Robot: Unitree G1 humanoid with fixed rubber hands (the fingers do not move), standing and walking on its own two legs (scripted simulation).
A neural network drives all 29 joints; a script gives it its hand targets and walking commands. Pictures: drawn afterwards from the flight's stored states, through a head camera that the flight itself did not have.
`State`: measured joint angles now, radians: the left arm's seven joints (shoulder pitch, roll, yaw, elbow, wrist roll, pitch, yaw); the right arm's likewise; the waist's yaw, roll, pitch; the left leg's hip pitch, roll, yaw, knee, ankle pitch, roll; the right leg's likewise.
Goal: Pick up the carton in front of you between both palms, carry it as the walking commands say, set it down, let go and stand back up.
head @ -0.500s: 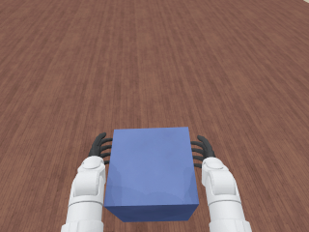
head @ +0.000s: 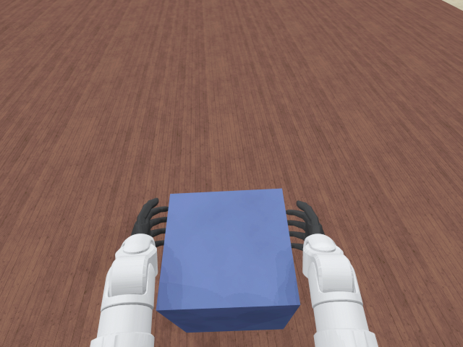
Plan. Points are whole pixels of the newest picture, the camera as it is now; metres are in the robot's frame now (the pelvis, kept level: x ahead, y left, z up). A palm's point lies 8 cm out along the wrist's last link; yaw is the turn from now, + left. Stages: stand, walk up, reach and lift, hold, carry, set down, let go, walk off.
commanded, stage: carry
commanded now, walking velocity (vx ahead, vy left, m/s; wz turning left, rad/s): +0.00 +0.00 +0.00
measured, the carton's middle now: (230, 266) +0.29 +0.00 -0.07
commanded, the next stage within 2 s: none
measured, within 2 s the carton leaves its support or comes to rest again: neither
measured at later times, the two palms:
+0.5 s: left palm (142, 224) +0.33 +0.16 +0.04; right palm (306, 224) +0.32 -0.14 +0.04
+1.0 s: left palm (162, 152) +0.51 +0.15 +0.04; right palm (291, 150) +0.52 -0.15 +0.04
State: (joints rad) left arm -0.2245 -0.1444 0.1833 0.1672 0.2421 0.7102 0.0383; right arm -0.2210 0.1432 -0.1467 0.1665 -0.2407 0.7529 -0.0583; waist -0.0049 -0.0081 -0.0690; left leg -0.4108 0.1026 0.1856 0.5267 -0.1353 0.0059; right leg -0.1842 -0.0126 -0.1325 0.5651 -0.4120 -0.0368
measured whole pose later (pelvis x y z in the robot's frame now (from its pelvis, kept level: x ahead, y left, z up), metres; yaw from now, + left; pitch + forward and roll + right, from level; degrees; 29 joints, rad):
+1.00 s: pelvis +0.23 -0.01 +0.02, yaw +2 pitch +4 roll +1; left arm -0.19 -0.14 0.14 0.13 0.21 0.70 0.05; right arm -0.19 0.14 -0.14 0.11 -0.23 0.74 -0.08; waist 0.03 -0.01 -0.05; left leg -0.47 0.06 0.12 0.84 -0.39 -0.01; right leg -0.16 -0.08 -0.22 0.33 -0.24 -0.01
